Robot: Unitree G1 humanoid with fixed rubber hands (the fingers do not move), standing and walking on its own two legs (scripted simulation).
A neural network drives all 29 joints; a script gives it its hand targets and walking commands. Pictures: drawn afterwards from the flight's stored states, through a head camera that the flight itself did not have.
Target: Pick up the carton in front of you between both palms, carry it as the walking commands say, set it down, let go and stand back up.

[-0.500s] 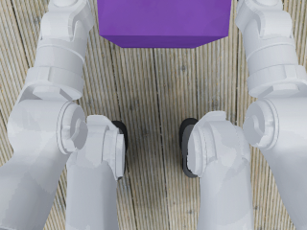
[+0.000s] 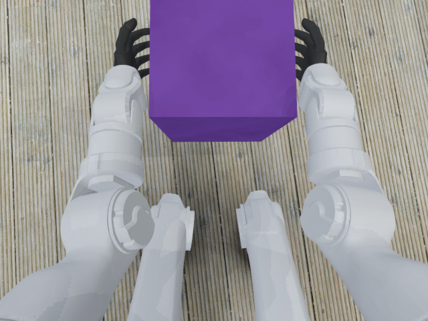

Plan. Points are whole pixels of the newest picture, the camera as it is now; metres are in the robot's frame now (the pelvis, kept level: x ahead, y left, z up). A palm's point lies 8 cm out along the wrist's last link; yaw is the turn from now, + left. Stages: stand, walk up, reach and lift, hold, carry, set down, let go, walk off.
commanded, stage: reach and lift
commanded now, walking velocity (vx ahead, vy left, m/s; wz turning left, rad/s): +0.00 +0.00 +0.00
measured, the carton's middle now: (219, 81) +0.53 -0.02 -0.14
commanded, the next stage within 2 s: none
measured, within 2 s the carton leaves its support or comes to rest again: neither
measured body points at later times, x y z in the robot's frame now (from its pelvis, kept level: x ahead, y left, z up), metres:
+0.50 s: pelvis +0.05 +0.00 +0.12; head +0.24 -0.01 +0.53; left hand +0.50 +0.14 +0.08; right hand +0.49 -0.17 +0.08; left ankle +0.12 +0.13 -0.44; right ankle +0.12 -0.13 -0.44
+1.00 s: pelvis +0.10 +0.00 +0.26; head +0.17 +0.00 +0.70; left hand +0.44 +0.14 +0.23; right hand +0.44 -0.16 +0.23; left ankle +0.12 +0.13 -0.44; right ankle +0.12 -0.13 -0.44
